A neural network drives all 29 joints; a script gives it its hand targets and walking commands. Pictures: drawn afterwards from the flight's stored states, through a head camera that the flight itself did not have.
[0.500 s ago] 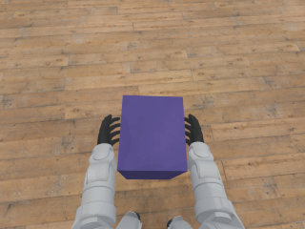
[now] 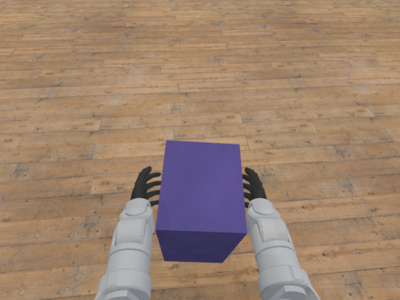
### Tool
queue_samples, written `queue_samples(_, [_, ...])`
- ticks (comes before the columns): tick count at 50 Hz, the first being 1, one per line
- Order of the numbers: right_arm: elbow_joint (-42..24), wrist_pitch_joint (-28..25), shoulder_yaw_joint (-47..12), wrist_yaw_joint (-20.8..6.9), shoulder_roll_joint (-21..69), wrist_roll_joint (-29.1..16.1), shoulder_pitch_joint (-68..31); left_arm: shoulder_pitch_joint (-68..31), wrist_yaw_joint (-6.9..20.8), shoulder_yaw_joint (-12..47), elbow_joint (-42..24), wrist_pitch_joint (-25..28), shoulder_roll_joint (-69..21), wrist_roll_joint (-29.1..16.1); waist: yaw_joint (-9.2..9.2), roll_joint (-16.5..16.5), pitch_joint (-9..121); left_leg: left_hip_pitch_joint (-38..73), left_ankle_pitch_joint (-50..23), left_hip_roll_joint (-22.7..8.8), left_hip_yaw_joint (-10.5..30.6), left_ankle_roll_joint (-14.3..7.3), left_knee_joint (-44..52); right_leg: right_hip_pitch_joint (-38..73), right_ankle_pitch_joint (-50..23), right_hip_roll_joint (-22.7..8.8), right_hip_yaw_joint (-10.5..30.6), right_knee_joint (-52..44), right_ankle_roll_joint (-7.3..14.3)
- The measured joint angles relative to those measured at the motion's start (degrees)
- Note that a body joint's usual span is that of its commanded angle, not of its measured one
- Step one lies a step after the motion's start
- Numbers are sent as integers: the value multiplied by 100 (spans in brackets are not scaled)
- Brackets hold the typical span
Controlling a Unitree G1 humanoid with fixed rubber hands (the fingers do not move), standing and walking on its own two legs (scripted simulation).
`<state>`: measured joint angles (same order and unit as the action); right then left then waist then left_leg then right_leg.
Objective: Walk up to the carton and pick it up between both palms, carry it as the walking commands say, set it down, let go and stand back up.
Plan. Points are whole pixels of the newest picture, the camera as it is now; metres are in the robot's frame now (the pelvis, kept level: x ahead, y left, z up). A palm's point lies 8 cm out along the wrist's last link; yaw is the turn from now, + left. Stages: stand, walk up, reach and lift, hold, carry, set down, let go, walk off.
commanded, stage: reach and lift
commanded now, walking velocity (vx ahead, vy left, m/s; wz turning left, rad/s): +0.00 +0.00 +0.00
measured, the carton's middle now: (197, 209) +0.35 +0.02 -0.07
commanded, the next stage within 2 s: hold in 1.64 s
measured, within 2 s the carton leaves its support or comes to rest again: neither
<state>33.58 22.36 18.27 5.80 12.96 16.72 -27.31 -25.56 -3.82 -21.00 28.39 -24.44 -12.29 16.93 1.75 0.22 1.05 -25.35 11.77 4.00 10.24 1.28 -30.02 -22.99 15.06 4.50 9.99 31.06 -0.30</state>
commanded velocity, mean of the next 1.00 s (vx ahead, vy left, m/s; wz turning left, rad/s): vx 0.00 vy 0.00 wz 0.00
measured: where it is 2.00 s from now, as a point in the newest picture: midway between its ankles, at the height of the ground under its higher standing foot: outside the picture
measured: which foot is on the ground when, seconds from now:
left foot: down 0.00-1.00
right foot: down 0.00-1.00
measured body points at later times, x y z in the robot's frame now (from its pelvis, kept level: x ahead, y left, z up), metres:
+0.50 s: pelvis +0.00 +0.00 +0.01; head -0.04 +0.00 +0.46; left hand +0.32 +0.15 +0.06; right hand +0.33 -0.10 +0.05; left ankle +0.03 +0.13 -0.73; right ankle +0.00 -0.12 -0.73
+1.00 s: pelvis +0.00 +0.00 +0.01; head -0.05 +0.00 +0.45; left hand +0.32 +0.12 +0.06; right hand +0.32 -0.12 +0.05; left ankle +0.03 +0.13 -0.73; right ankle +0.00 -0.12 -0.73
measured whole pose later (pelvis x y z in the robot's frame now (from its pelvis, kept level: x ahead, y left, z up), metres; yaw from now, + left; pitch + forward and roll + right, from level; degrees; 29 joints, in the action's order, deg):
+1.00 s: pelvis +0.00 +0.00 +0.01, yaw +0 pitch -7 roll +0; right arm 27.8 40.4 17.1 4.9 12.4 16.3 -25.8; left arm -26.6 -4.4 -18.6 26.1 -41.3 -12.7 18.4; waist -0.4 -0.3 -0.8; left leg -6.1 11.3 3.2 8.7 0.7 -24.9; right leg -3.8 14.4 3.5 9.3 25.9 0.0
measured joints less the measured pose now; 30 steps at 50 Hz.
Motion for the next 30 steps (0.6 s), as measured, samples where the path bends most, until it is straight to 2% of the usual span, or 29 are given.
queue_samples(15, [-249, 892, -357, 34, -108, -139, 279, 178, -104, 381, -184, -909, 70, -18, 84, -19, 62, 1283, -102, -54, -57, -33, 577, 1257, -105, -62, 44, -546, 34])
queue_samples(24, [-356, 1442, -351, -3, -88, -123, 226, 97, -72, 300, -334, -1495, 38, 45, 110, -42, 7, 1781, -135, -63, -55, -33, 676, 1758, -129, -81, 7, -641, 44])
queue_samples(30, [-399, 1703, -174, -42, -26, -32, 61, -30, -36, 147, -366, -1709, -11, 110, 23, -51, -75, 1881, -144, -59, -28, -23, 604, 1890, -140, -87, -59, -611, 41])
